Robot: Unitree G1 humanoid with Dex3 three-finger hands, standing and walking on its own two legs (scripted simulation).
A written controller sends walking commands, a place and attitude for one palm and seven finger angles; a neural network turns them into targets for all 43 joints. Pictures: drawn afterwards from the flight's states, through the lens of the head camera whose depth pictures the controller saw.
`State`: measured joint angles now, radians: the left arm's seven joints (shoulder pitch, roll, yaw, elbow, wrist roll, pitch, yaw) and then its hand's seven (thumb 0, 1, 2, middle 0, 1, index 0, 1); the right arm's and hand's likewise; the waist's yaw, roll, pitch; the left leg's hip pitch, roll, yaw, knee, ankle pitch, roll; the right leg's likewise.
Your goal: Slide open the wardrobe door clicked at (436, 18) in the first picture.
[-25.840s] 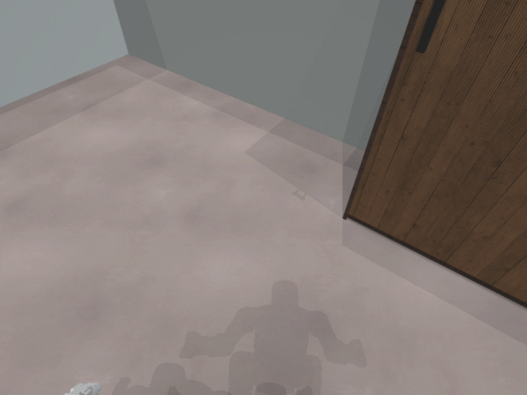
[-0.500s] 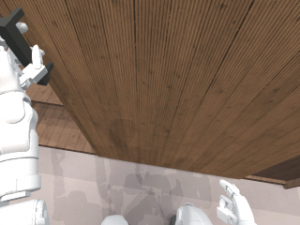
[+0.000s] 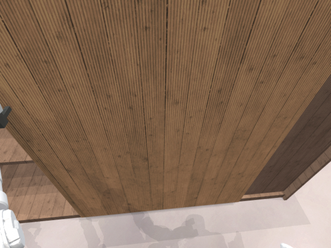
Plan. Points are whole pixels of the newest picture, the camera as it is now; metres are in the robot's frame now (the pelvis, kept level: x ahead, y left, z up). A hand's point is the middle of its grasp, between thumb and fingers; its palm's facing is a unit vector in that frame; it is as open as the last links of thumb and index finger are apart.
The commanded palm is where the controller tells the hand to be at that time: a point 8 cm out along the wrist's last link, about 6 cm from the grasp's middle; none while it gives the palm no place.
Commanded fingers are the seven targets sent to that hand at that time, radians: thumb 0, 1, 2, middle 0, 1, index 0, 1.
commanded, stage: stop walking and hold the door there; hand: left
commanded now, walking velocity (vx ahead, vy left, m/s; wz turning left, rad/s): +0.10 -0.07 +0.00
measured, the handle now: out of the picture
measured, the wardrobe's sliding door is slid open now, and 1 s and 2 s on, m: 0.58 0.58 0.58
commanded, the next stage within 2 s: none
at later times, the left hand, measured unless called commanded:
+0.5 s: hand out of the picture +0.36 +0.38 +0.19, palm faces +0.64 -0.74 -0.19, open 6.5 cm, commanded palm +0.31 +0.41 +0.15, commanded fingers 0.00 0.90 0.90 -0.45 -1.40 -0.45 -1.40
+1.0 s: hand out of the picture +0.36 +0.39 +0.18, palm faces +0.55 -0.80 -0.24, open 6.0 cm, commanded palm +0.32 +0.42 +0.15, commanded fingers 0.00 0.90 0.90 -0.45 -1.40 -0.45 -1.40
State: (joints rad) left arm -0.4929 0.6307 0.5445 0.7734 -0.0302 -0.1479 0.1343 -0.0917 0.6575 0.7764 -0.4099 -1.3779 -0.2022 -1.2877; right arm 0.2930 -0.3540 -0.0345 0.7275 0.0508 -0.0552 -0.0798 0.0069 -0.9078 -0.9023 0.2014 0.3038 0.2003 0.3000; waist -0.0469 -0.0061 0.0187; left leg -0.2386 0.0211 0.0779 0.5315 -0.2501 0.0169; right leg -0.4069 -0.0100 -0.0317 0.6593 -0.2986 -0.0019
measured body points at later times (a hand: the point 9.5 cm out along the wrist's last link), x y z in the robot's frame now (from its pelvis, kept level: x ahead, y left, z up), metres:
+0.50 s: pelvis -0.03 +0.01 +0.00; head -0.04 +0.00 +0.45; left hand +0.32 +0.42 +0.20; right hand +0.02 -0.29 -0.11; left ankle +0.02 +0.11 -0.73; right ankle -0.01 -0.12 -0.73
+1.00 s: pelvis -0.03 +0.05 +0.00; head -0.03 +0.03 +0.45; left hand +0.33 +0.43 +0.19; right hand +0.05 -0.26 -0.12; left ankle +0.00 +0.16 -0.73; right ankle -0.01 -0.12 -0.73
